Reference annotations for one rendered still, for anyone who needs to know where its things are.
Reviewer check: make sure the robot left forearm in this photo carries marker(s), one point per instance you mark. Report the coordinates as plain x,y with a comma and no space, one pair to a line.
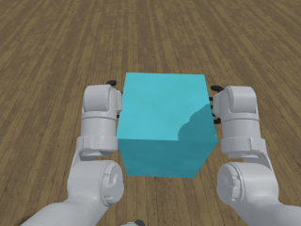
100,107

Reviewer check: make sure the right robot upper arm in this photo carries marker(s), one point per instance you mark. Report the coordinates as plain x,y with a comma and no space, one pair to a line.
251,190

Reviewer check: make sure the right robot hand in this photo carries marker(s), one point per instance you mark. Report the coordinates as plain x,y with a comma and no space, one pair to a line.
218,89

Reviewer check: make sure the left robot upper arm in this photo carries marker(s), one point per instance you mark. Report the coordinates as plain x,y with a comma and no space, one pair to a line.
93,186

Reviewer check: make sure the carton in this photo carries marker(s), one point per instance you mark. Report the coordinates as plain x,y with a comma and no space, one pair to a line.
166,126

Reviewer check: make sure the robot right forearm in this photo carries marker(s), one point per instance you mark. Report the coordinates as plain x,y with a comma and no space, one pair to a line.
237,109

